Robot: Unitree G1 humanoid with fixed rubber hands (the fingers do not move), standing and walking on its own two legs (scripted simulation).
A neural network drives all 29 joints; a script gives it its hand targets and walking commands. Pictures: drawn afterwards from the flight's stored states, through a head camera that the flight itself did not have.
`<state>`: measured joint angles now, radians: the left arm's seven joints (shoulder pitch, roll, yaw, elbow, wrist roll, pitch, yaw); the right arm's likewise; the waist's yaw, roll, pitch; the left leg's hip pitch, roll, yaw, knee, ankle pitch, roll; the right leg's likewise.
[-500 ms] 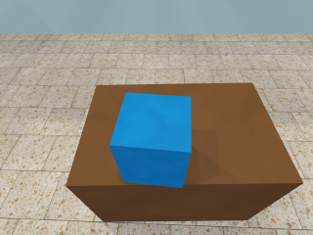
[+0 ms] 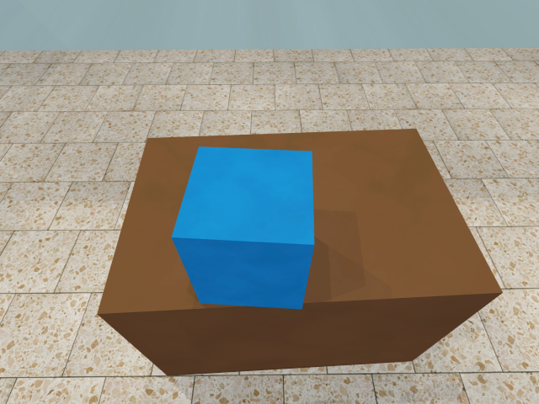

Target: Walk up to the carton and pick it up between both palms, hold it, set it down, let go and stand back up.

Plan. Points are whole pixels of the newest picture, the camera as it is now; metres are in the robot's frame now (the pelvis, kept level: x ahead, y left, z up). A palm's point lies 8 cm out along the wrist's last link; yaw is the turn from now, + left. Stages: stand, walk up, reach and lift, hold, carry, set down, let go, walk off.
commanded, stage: walk up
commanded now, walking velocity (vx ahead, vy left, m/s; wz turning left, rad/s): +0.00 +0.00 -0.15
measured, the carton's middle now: (252, 231) +0.43 +0.07 -0.07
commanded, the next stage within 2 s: stand in 0.54 s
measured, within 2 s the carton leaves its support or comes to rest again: neither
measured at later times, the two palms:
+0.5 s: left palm out of the picture -0.02 +0.26 -0.14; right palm out of the picture -0.02 -0.15 -0.13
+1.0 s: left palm out of the picture +0.02 +0.26 -0.16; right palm out of the picture +0.02 -0.18 -0.15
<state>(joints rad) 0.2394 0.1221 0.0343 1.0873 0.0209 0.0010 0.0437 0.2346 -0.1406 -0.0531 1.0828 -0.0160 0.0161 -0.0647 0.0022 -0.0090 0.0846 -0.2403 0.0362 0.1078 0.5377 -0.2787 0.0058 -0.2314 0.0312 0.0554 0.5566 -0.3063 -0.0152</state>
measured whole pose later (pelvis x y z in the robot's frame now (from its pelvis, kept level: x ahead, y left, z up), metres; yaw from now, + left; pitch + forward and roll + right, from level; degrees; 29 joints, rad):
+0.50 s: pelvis +0.00 +0.05 +0.01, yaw -1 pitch -1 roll +0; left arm 0.28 0.13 0.02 1.18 0.01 0.00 0.04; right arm 0.30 -0.09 -0.03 1.12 -0.01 -0.02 -0.03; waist 0.01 -0.03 0.06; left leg -0.14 -0.03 0.06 0.38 -0.22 0.05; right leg -0.13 -0.04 0.07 0.37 -0.23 0.06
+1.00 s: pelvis -0.01 +0.04 -0.01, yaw -1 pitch +3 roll +0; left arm 0.11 0.20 -0.04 1.09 -0.11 0.36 0.01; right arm 0.14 -0.12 -0.10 1.06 -0.04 0.22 0.01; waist -0.02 -0.03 0.02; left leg -0.36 -0.01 0.05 0.65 -0.33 0.03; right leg -0.35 -0.04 0.03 0.65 -0.35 0.04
